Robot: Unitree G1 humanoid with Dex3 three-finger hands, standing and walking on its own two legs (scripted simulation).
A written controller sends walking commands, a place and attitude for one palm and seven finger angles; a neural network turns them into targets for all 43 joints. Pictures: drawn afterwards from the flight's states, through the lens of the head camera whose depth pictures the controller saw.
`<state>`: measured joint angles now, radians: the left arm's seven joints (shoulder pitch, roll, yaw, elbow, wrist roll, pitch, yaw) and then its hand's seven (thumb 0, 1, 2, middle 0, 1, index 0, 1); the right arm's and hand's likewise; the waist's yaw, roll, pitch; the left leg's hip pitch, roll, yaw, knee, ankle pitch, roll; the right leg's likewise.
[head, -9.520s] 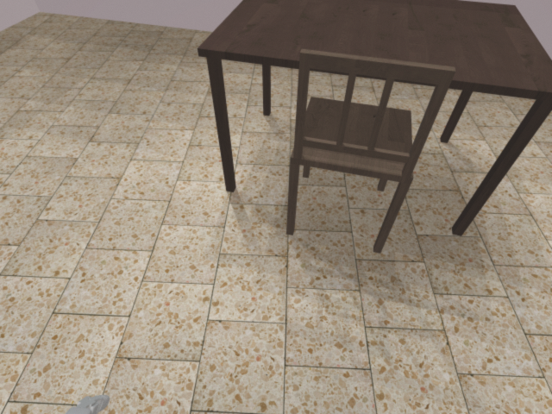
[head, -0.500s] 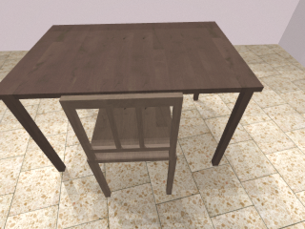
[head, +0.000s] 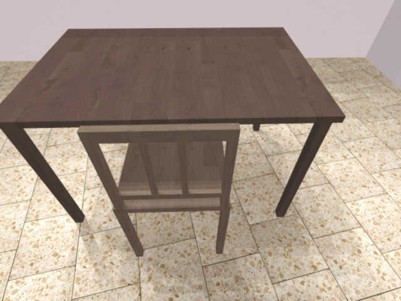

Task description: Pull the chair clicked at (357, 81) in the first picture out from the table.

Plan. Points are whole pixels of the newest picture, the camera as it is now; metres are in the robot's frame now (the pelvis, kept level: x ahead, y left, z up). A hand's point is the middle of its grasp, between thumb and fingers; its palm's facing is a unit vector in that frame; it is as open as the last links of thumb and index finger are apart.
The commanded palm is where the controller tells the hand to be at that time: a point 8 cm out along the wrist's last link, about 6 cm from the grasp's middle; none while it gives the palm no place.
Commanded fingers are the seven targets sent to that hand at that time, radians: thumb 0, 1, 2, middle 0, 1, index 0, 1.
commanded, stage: look again from close up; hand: left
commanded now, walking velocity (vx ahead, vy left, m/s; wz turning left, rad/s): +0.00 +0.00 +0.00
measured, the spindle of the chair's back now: (149, 169) +0.50 +0.18 -0.10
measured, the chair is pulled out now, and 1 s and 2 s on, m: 0.00 0.00 0.00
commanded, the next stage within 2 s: shuffle to correct the standing spot in 0.94 s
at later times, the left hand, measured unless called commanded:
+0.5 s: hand out of the picture +0.04 +0.15 -0.17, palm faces +0.02 -0.98 -0.21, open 7.3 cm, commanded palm none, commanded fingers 0.00 0.90 0.90 -0.20 -0.30 -0.20 -0.30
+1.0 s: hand out of the picture +0.07 +0.15 -0.17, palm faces +0.01 -0.98 -0.21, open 7.3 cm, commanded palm none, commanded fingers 0.00 0.90 0.90 -0.20 -0.30 -0.20 -0.30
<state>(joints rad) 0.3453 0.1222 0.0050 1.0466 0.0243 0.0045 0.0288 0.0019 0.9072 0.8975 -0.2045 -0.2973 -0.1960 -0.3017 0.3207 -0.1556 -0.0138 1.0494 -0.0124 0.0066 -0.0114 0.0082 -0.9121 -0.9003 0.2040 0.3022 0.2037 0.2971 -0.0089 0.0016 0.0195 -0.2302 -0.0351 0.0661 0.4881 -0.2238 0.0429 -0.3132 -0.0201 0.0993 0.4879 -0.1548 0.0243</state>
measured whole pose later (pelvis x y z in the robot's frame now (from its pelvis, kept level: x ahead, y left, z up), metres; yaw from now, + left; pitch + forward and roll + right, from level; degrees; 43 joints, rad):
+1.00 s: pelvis +0.06 -0.03 +0.01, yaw +0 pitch -1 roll +0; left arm 0.29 0.15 -0.01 1.09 0.01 -0.02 0.04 0.01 0.92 0.90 -0.20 -0.30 -0.20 -0.30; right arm 0.28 -0.15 0.01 1.13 0.00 -0.02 -0.02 0.01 -0.91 -0.90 0.20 0.30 0.20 0.30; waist -0.01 0.00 0.03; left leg -0.12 0.01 0.05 0.40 -0.27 0.00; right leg -0.22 0.03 0.08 0.44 -0.21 0.00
